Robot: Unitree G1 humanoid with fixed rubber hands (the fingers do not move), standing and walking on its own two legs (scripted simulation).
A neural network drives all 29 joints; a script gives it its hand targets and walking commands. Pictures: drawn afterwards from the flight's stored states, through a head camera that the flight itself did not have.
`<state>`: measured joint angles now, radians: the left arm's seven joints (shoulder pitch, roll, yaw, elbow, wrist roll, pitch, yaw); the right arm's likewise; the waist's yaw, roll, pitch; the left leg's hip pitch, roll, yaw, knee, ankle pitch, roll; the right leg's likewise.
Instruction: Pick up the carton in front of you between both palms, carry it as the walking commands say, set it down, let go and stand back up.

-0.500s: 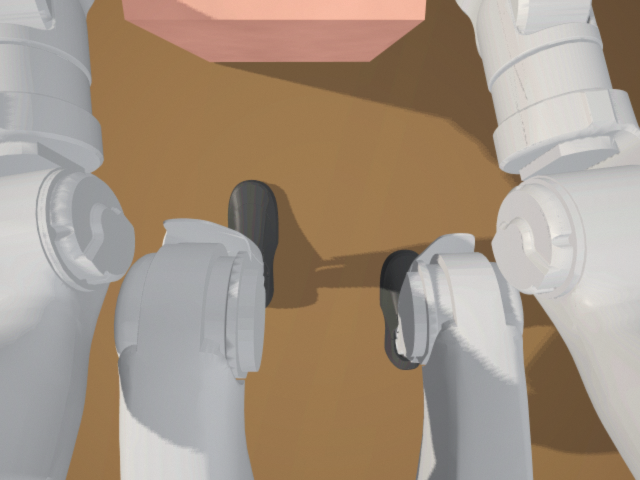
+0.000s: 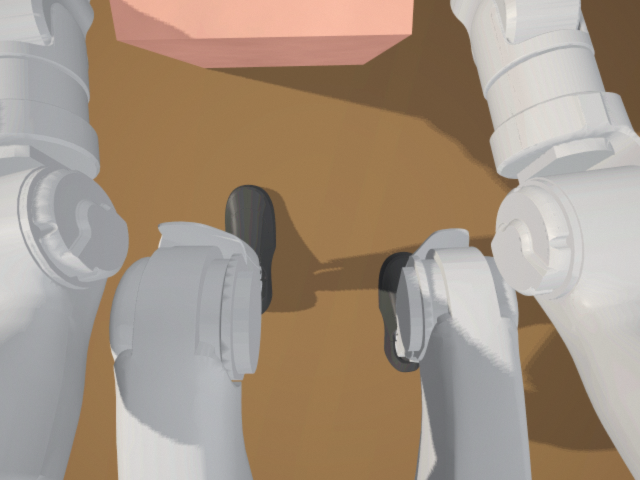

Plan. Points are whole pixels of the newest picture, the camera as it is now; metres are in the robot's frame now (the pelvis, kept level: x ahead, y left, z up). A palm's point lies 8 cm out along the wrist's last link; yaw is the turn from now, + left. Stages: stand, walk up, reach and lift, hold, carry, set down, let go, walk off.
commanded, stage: set down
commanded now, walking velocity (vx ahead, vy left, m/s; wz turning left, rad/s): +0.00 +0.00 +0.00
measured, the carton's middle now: out of the picture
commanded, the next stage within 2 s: let go in 1.26 s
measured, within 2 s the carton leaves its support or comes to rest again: neither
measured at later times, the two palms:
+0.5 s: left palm out of the picture +0.54 +0.33 -0.10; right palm out of the picture +0.60 -0.03 -0.09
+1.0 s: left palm out of the picture +0.54 +0.35 +0.05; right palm out of the picture +0.61 -0.04 +0.06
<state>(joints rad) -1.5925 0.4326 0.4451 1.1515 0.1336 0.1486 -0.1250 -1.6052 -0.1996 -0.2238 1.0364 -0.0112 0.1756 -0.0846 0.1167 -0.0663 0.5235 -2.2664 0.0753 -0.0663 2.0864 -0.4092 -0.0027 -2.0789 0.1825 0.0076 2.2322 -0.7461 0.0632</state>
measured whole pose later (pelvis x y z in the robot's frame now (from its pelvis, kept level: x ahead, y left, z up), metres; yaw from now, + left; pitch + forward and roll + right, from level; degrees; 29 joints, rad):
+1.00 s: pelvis +0.02 +0.02 +0.15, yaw +2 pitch +47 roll -5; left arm -1.41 0.44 0.33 0.91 0.00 0.28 -0.04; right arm -1.38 -0.25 -0.25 0.79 0.04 0.31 -0.14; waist 0.07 -0.05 0.09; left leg -2.02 0.02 -0.03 1.52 -0.32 0.02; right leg -1.85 0.09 0.03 1.63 -0.60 0.06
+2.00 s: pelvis +0.10 +0.02 +0.37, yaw +8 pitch +19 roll -1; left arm -0.11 0.23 0.14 0.53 0.02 0.03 -0.08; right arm -0.15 -0.15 -0.12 0.57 -0.03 0.02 0.02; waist 0.03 -0.03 0.01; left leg -0.76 -0.02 -0.02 0.59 -0.15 0.01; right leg -0.61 0.02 0.06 0.64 -0.36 0.02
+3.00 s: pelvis +0.15 +0.01 +0.38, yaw +7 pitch -1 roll +0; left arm 0.25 0.32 0.07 0.65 0.01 0.01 0.01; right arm 0.19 -0.29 -0.08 0.74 -0.03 -0.01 -0.02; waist 0.00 -0.04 0.01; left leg -0.28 0.00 -0.01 0.57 -0.27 -0.01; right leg -0.08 0.02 0.07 0.51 -0.41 0.00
